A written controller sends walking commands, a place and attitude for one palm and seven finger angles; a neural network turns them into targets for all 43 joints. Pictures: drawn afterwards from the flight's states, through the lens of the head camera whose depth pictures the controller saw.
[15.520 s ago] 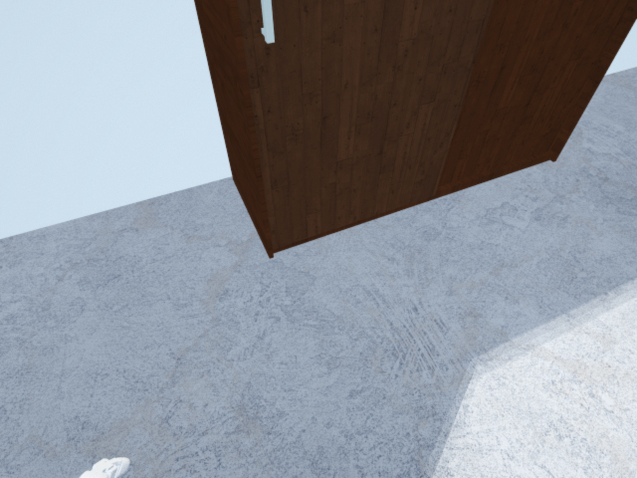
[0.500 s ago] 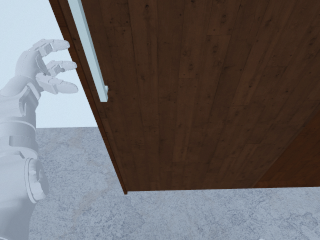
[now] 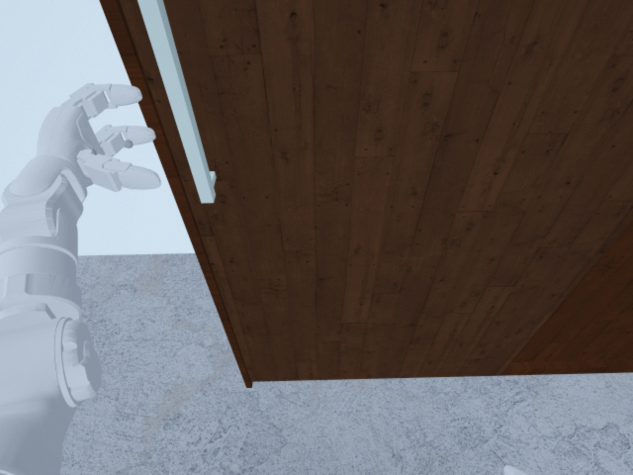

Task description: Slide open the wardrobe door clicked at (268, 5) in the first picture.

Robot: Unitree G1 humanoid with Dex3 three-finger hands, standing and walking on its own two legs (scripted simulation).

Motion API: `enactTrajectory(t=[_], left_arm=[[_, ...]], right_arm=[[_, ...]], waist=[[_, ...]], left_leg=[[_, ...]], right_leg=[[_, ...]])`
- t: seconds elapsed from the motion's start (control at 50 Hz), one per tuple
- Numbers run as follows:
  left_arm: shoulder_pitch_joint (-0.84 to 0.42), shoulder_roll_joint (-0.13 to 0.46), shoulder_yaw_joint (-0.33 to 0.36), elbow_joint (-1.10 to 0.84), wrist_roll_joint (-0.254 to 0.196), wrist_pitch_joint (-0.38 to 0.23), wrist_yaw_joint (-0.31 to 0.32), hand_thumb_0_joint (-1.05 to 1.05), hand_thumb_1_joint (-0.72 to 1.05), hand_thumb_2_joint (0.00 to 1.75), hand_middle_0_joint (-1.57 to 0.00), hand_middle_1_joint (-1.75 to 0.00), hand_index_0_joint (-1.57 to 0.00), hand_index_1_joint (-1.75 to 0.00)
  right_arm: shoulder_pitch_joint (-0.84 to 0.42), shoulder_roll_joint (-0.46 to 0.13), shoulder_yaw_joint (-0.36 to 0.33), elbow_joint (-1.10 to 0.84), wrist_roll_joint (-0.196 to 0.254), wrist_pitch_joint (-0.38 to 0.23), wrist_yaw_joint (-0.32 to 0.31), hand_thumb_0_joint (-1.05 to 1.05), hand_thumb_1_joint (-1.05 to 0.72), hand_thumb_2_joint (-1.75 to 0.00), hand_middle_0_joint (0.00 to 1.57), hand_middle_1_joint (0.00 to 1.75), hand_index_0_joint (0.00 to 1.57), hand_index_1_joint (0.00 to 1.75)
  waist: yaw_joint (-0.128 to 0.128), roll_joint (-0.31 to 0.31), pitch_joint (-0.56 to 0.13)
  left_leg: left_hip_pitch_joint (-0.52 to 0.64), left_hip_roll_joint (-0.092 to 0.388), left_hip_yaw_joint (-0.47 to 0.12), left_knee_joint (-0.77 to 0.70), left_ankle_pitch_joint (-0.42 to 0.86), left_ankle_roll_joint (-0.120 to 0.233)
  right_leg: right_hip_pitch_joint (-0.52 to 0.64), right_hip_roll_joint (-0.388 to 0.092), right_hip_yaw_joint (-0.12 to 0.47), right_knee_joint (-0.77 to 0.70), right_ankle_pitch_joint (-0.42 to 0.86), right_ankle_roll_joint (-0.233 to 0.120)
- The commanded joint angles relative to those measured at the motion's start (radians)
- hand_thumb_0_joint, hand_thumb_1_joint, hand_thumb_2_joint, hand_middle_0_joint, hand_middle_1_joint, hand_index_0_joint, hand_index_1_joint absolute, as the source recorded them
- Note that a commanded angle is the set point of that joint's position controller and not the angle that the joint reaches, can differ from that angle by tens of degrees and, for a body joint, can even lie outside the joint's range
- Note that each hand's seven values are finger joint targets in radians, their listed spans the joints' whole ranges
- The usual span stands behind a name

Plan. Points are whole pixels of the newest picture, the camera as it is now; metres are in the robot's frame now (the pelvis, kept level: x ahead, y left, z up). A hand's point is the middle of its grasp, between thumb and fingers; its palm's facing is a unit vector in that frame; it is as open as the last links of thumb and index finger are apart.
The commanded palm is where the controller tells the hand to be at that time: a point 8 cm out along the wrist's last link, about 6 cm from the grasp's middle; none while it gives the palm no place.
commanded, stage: move the hooked fingers beside the handle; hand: left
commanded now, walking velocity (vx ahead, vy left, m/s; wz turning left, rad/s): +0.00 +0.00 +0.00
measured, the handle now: (183, 94) +0.50 +0.17 +0.25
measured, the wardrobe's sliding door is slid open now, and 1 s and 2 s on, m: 0.00 0.00 0.00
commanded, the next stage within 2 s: feel for the door with the fingertips in 0.38 s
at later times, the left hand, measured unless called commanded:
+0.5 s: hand (120, 146) +0.43 +0.24 +0.22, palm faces +0.06 -1.00 -0.01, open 14.0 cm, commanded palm +0.41 +0.29 +0.22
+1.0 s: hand (152, 142) +0.43 +0.20 +0.23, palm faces +0.05 -1.00 +0.00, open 14.0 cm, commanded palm +0.41 +0.26 +0.22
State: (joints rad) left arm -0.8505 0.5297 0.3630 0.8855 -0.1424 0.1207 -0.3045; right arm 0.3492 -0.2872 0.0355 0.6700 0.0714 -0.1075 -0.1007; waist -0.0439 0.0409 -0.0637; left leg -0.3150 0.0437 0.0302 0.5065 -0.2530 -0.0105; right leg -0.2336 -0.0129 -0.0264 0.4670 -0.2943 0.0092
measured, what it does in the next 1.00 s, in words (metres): stands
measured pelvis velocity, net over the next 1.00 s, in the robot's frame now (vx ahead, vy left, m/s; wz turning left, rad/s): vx -0.01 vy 0.00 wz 0.00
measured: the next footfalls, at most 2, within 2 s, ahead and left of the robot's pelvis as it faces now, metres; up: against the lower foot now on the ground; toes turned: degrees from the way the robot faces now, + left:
none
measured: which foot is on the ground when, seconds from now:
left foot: down 0.00-1.00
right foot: down 0.00-1.00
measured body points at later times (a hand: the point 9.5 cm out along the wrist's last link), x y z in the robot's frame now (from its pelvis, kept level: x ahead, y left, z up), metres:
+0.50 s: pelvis +0.00 +0.00 +0.00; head +0.00 -0.01 +0.45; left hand +0.42 +0.29 +0.22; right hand +0.07 -0.27 -0.11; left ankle +0.00 +0.13 -0.74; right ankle -0.04 -0.13 -0.74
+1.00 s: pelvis -0.01 +0.00 +0.00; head -0.02 -0.01 +0.45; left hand +0.42 +0.25 +0.23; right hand +0.11 -0.25 -0.10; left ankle +0.00 +0.13 -0.74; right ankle -0.04 -0.13 -0.74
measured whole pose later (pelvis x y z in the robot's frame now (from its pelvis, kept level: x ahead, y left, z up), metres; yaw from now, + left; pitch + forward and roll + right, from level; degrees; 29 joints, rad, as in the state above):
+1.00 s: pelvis -0.01 +0.00 +0.00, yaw +0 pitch +2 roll +0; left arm -0.85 0.42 0.32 0.82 -0.15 0.14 -0.21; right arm 0.30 -0.27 0.05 0.67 0.06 -0.10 -0.09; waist -0.03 0.05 -0.07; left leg -0.29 0.04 0.03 0.50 -0.24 -0.01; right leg -0.22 -0.02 -0.03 0.47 -0.29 0.01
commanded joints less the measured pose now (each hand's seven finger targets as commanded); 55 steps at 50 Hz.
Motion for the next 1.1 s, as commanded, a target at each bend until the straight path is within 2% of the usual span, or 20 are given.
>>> enactTrajectory(t=[0.0, 0.06, 0.1, 0.12, 0.2, 0.24, 0.3, 0.32, 0.4, 0.46, 0.5, 0.54, 0.56, 0.6, 0.82, 0.86, 0.9, 0.96, 1.06, 1.08], left_arm=[[-0.589, 0.254, 0.016, -0.186, -0.032, -0.075, -0.003, 0.0, -0.5, 0.3, -0.3, -1.2, -0.3, -1.2], [-0.598, 0.253, 0.009, -0.153, -0.025, -0.088, -0.002, 0.0, -0.5, 0.3, -0.3, -1.2, -0.3, -1.2], [-0.611, 0.309, 0.046, -0.116, -0.011, -0.095, 0.003, 0.0, -0.5, 0.3, -0.3, -1.2, -0.3, -1.2], [-0.601, 0.277, 0.02, -0.086, -0.011, -0.096, 0.0, 0.0, -0.5, 0.3, -0.3, -1.2, -0.3, -1.2], [-0.547, 0.329, 0.069, -0.124, -0.01, -0.121, -0.008, 0.0, -0.5, 0.3, -0.3, -1.2, -0.3, -1.2], [-0.526, 0.28, 0.037, -0.145, -0.02, -0.115, -0.019, 0.0, -0.5, 0.3, -0.3, -1.2, -0.3, -1.2], [-0.476, 0.35, 0.099, -0.16, -0.028, -0.101, -0.023, 0.0, -0.5, 0.3, -0.3, -1.2, -0.3, -1.2], [-0.483, 0.317, 0.071, -0.172, -0.027, -0.096, -0.026, 0.0, -0.5, 0.3, -0.3, -1.2, -0.3, -1.2], [-0.469, 0.328, 0.085, -0.254, -0.033, -0.093, -0.023, 0.0, -0.5, 0.3, -0.3, -1.2, -0.3, -1.2], [-0.487, 0.284, 0.049, -0.273, -0.046, -0.089, -0.027, 0.0, -0.5, 0.3, -0.3, -1.2, -0.3, -1.2], [-0.504, 0.281, 0.052, -0.303, -0.049, -0.081, -0.027, 0.0, -0.5, 0.3, -0.3, -1.2, -0.3, -1.2], [-0.508, 0.21, -0.005, -0.285, -0.052, -0.064, -0.027, 0.0, -0.5, 0.3, -0.3, -1.2, -0.3, -1.2], [-0.499, 0.193, -0.013, -0.269, -0.058, -0.062, -0.021, 0.0, -0.5, 0.3, -0.3, -1.2, -0.3, -1.2], [-0.516, 0.225, 0.014, -0.263, -0.053, -0.052, -0.005, 0.0, -0.5, 0.3, -0.3, -1.2, -0.3, -1.2], [-0.496, 0.157, 0.001, -0.324, -0.037, -0.052, 0.07, 0.0, -0.5, 0.3, -0.3, -1.2, -0.3, -1.2], [-0.495, 0.175, 0.008, -0.29, -0.029, -0.049, 0.084, 0.0, -0.5, 0.3, -0.3, -1.2, -0.3, -1.2], [-0.527, 0.18, 0.008, -0.31, -0.016, -0.048, 0.095, 0.0, -0.5, 0.3, -0.3, -1.2, -0.3, -1.2], [-0.536, 0.182, 0.007, -0.306, -0.021, -0.059, 0.096, 0.0, -0.5, 0.3, -0.3, -1.2, -0.3, -1.2], [-0.57, 0.199, 0.003, -0.205, -0.014, -0.063, 0.078, 0.0, -0.5, 0.3, -0.3, -1.2, -0.3, -1.2], [-0.595, 0.178, -0.02, -0.211, -0.012, -0.067, 0.072, 0.0, -0.5, 0.3, -0.3, -1.2, -0.3, -1.2]], right_arm=[[-0.006, -0.148, -0.049, -0.091, -0.004, -0.044, -0.015, 0.0, -0.9, -0.9, 0.2, 0.3, 0.2, 0.3], [0.006, -0.148, -0.049, -0.088, -0.007, -0.047, -0.018, 0.0, -0.9, -0.9, 0.2, 0.3, 0.2, 0.3], [0.012, -0.151, -0.048, -0.079, -0.008, -0.043, -0.016, 0.0, -0.9, -0.9, 0.2, 0.3, 0.2, 0.3], [0.012, -0.15, -0.046, -0.08, -0.009, -0.043, -0.014, 0.0, -0.9, -0.9, 0.2, 0.3, 0.2, 0.3], [0.015, -0.153, -0.051, -0.099, -0.009, -0.039, -0.008, 0.0, -0.9, -0.9, 0.2, 0.3, 0.2, 0.3], [0.003, -0.149, -0.053, -0.109, -0.005, -0.038, -0.005, 0.0, -0.9, -0.9, 0.2, 0.3, 0.2, 0.3], [0.002, -0.157, -0.055, -0.115, -0.003, -0.03, -0.005, 0.0, -0.9, -0.9, 0.2, 0.3, 0.2, 0.3], [-0.002, -0.154, -0.054, -0.121, -0.002, -0.03, -0.004, 0.0, -0.9, -0.9, 0.2, 0.3, 0.2, 0.3], [-0.012, -0.152, -0.057, -0.126, -0.001, -0.031, -0.006, 0.0, -0.9, -0.9, 0.2, 0.3, 0.2, 0.3], [-0.01, -0.15, -0.056, -0.122, 0.0, -0.038, -0.01, 0.0, -0.9, -0.9, 0.2, 0.3, 0.2, 0.3], [-0.015, -0.151, -0.055, -0.116, -0.002, -0.044, -0.008, 0.0, -0.9, -0.9, 0.2, 0.3, 0.2, 0.3], [-0.024, -0.144, -0.051, -0.11, 0.0, -0.049, -0.009, 0.0, -0.9, -0.9, 0.2, 0.3, 0.2, 0.3], [-0.018, -0.143, -0.052, -0.106, 0.0, -0.051, -0.01, 0.0, -0.9, -0.9, 0.2, 0.3, 0.2, 0.3], [-0.023, -0.148, -0.051, -0.098, -0.001, -0.051, -0.009, 0.0, -0.9, -0.9, 0.2, 0.3, 0.2, 0.3], [-0.065, -0.127, -0.046, -0.116, -0.01, -0.046, 0.006, 0.0, -0.9, -0.9, 0.2, 0.3, 0.2, 0.3], [-0.068, -0.129, -0.042, -0.111, -0.008, -0.038, 0.001, 0.0, -0.9, -0.9, 0.2, 0.3, 0.2, 0.3], [-0.074, -0.125, -0.043, -0.11, -0.009, -0.035, -0.001, 0.0, -0.9, -0.9, 0.2, 0.3, 0.2, 0.3], [-0.067, -0.128, -0.044, -0.109, -0.011, -0.034, -0.006, 0.0, -0.9, -0.9, 0.2, 0.3, 0.2, 0.3], [-0.049, -0.132, -0.043, -0.09, -0.009, -0.034, -0.014, 0.0, -0.9, -0.9, 0.2, 0.3, 0.2, 0.3], [-0.052, -0.13, -0.043, -0.09, -0.009, -0.036, -0.014, 0.0, -0.9, -0.9, 0.2, 0.3, 0.2, 0.3]], waist=[[-0.033, 0.002, -0.243], [-0.031, 0.001, -0.275], [-0.027, 0.003, -0.279], [-0.03, -0.007, -0.266], [0.001, 0.004, -0.333], [-0.001, 0.017, -0.312], [0.012, -0.023, -0.294], [0.007, -0.01, -0.285], [0.008, 0.021, -0.297], [-0.008, 0.012, -0.277], [-0.002, 0.052, -0.304], [-0.014, 0.056, -0.265], [-0.019, 0.018, -0.253], [-0.014, 0.013, -0.253], [0.018, -0.001, -0.294], [0.012, -0.03, -0.246], [0.013, -0.002, -0.258], [0.006, -0.057, -0.283], [-0.01, -0.056, -0.245], [-0.013, -0.008, -0.246]], left_leg=[[0.21, -0.029, -0.032, -0.027, 0.23, 0.054], [0.213, -0.032, -0.027, -0.015, 0.247, 0.056], [0.198, -0.032, -0.033, -0.016, 0.242, 0.052], [0.183, -0.034, -0.031, -0.018, 0.235, 0.053], [0.203, -0.032, -0.029, -0.01, 0.299, 0.051], [0.203, -0.031, -0.019, -0.012, 0.302, 0.052], [0.174, -0.03, -0.016, -0.02, 0.288, 0.055], [0.173, -0.031, -0.014, -0.024, 0.278, 0.055], [0.204, -0.031, -0.017, -0.021, 0.293, 0.056], [0.216, -0.028, -0.019, -0.022, 0.28, 0.058], [0.237, -0.031, -0.028, -0.022, 0.291, 0.052], [0.231, -0.03, -0.031, -0.025, 0.264, 0.049], [0.224, -0.031, -0.025, -0.022, 0.255, 0.054], [0.215, -0.03, -0.032, -0.029, 0.236, 0.052], [0.221, -0.031, -0.032, -0.032, 0.277, 0.048], [0.192, -0.031, -0.027, -0.039, 0.242, 0.052], [0.207, -0.031, -0.029, -0.04, 0.256, 0.051], [0.213, -0.03, -0.026, -0.039, 0.257, 0.056], [0.188, -0.034, -0.022, -0.04, 0.213, 0.058], [0.194, -0.035, -0.02, -0.039, 0.213, 0.057]], right_leg=[[-0.038, 0.029, -0.01, -0.05, 0.322, -0.027], [-0.027, 0.026, -0.009, -0.041, 0.338, -0.028], [-0.022, 0.023, -0.004, -0.038, 0.342, -0.028], [-0.026, 0.022, -0.005, -0.036, 0.341, -0.027], [0.027, 0.023, -0.003, -0.019, 0.406, -0.031], [0.018, 0.025, -0.004, -0.021, 0.414, -0.029], [0.042, 0.025, -0.004, -0.024, 0.417, -0.026], [0.033, 0.025, -0.005, -0.027, 0.406, -0.026], [0.031, 0.029, -0.004, -0.032, 0.403, -0.029], [0.01, 0.034, -0.011, -0.043, 0.37, -0.029], [0.008, 0.034, -0.01, -0.038, 0.377, -0.033], [-0.024, 0.034, -0.015, -0.046, 0.341, -0.032], [-0.02, 0.035, -0.019, -0.051, 0.334, -0.031], [-0.028, 0.033, -0.016, -0.052, 0.318, -0.03], [0.023, 0.028, -0.016, -0.033, 0.358, -0.033], [0.02, 0.027, -0.016, -0.045, 0.324, -0.031], [0.019, 0.025, -0.01, -0.043, 0.338, -0.033], [0.041, 0.027, -0.011, -0.047, 0.347, -0.029], [0.017, 0.023, -0.005, -0.058, 0.319, -0.025], [0.002, 0.021, -0.001, -0.057, 0.319, -0.026]])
